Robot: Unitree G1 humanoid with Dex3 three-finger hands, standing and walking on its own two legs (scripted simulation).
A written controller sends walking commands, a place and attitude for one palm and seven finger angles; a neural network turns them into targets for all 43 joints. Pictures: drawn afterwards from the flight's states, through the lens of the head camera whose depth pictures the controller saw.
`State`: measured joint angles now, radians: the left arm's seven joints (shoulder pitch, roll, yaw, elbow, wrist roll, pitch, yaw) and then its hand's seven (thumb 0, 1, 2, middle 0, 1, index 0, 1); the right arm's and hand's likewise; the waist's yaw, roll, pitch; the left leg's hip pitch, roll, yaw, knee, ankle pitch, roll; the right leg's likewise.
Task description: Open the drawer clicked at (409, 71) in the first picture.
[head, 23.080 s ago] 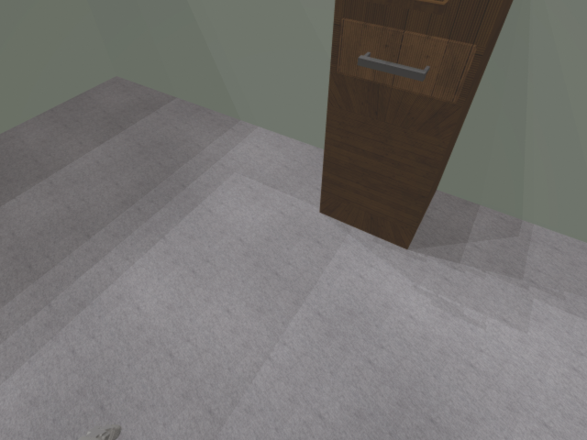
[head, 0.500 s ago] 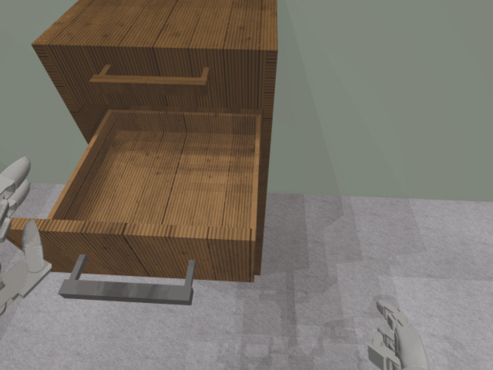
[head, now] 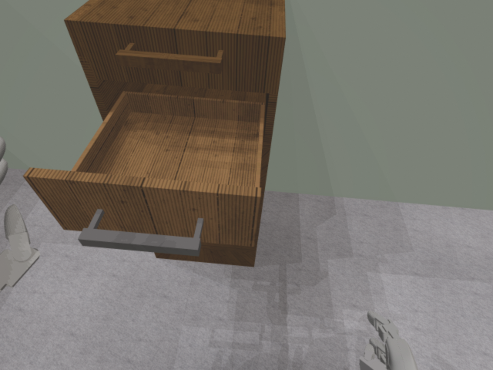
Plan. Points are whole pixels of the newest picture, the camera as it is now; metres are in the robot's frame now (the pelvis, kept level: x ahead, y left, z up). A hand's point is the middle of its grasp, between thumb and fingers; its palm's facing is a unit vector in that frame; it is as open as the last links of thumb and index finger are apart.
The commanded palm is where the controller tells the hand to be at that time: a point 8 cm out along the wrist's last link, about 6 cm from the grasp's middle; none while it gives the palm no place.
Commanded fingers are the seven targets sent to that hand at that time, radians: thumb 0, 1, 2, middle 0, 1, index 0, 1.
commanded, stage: step back with the hand held close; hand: left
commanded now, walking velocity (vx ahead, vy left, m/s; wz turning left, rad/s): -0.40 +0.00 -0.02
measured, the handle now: (145, 230) +0.33 +0.20 +0.02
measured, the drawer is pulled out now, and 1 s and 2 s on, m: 0.30 0.30 0.30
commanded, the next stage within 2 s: stop stepping back and stand still in 0.30 s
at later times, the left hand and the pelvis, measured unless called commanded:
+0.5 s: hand out of the picture +0.07 +0.21 +0.19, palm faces +0.32 -0.82 -0.47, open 7.4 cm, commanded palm +0.00 +0.26 +0.21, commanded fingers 0.00 0.90 0.90 -0.20 -0.30 -0.20 -0.30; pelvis -0.13 -0.02 +0.01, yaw +1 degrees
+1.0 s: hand out of the picture -0.01 +0.21 +0.20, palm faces +0.38 -0.81 -0.45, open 7.5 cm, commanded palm -0.07 +0.26 +0.21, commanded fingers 0.00 0.90 0.90 -0.20 -0.30 -0.20 -0.30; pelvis -0.20 -0.02 +0.01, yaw +0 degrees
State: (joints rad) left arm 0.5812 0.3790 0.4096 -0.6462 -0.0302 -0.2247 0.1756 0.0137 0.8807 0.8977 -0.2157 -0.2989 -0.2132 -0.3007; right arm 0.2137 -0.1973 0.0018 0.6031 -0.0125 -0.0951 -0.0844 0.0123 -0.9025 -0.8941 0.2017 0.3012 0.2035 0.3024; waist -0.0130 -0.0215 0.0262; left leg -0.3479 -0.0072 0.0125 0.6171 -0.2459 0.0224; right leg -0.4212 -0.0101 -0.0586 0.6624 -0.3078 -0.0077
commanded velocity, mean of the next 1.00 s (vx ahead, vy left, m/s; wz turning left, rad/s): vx -0.02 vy -0.01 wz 0.00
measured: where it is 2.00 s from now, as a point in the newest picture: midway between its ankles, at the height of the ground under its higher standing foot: outside the picture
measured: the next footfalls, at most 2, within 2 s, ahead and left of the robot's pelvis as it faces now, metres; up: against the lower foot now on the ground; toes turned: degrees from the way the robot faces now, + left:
right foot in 0.16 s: -0.01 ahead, -0.13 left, +0.00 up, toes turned -3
left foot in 0.46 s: -0.13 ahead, +0.08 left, +0.00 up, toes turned +3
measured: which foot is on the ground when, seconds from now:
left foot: down 0.00-0.22, up 0.24-0.44, down 0.46-1.00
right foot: up 0.00-0.14, down 0.16-0.84, up 0.86-1.00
